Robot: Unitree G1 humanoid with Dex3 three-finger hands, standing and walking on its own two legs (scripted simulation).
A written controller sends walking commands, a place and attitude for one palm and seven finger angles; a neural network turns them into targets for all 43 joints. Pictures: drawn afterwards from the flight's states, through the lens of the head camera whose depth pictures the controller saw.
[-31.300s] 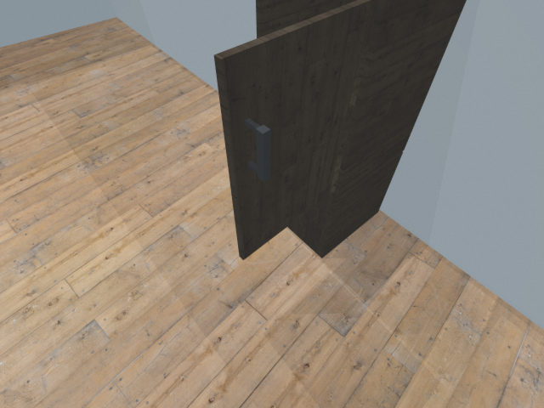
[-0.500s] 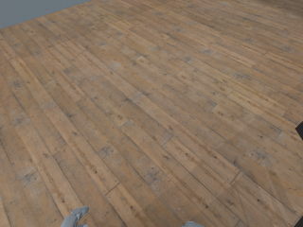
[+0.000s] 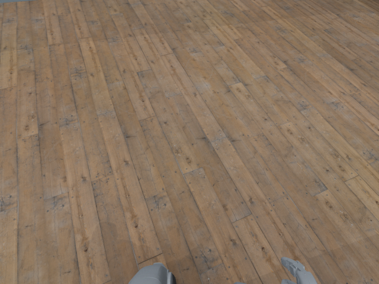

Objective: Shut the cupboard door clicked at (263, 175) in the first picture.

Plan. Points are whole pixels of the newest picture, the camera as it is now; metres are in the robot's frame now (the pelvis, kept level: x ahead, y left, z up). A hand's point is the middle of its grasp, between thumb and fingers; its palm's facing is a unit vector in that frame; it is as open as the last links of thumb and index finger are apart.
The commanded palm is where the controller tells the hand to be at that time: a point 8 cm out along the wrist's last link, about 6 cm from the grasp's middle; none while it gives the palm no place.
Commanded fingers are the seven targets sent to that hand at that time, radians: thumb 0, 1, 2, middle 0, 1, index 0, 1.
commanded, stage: turn to face it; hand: left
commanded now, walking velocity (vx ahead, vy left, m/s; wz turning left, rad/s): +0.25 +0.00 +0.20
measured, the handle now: out of the picture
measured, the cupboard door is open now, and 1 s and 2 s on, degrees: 58 58 58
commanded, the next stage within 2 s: none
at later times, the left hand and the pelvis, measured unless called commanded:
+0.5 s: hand (144, 233) +0.24 +0.13 -0.14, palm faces -0.08 -0.97 -0.22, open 7.3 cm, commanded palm none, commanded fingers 0.00 0.90 0.90 -0.20 -0.30 -0.20 -0.30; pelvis +0.16 -0.04 +0.02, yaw -7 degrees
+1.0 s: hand (130, 183) +0.37 +0.19 -0.14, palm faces -0.34 -0.91 -0.22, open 7.4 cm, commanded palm none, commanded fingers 0.00 0.90 0.90 -0.20 -0.30 -0.20 -0.30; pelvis +0.20 +0.02 +0.03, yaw -25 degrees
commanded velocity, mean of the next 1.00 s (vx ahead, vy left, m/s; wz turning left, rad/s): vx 0.01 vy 0.00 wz -0.56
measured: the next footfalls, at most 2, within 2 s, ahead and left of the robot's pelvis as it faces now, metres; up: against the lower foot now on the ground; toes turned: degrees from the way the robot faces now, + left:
right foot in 0.34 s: +0.23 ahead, -0.14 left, +0.00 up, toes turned -8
left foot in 0.76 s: +0.27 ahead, +0.10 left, +0.00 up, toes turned -15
